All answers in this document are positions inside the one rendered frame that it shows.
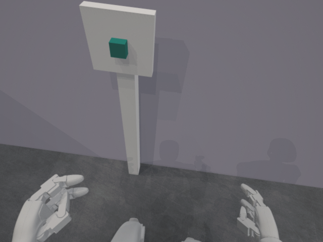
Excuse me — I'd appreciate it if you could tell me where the robot right hand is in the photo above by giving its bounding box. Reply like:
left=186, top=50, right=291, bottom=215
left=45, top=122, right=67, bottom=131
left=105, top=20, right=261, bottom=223
left=237, top=184, right=279, bottom=242

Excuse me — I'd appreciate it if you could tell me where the robot left shin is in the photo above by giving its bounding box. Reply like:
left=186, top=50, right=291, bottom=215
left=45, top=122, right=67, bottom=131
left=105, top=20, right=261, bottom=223
left=129, top=218, right=139, bottom=222

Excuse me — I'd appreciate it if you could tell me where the button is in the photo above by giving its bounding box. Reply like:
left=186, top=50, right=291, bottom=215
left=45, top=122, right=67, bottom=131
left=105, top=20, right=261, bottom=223
left=109, top=38, right=128, bottom=59

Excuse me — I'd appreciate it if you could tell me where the robot left hand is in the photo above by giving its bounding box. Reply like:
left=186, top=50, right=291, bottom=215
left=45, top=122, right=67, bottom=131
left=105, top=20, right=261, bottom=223
left=12, top=174, right=89, bottom=242

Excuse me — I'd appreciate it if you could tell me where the panel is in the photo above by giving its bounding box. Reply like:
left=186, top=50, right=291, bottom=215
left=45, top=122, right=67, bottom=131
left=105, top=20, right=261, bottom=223
left=79, top=1, right=156, bottom=175

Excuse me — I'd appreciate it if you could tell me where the robot left thigh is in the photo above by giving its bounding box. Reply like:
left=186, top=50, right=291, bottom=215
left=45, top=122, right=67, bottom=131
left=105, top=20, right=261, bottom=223
left=111, top=221, right=145, bottom=242

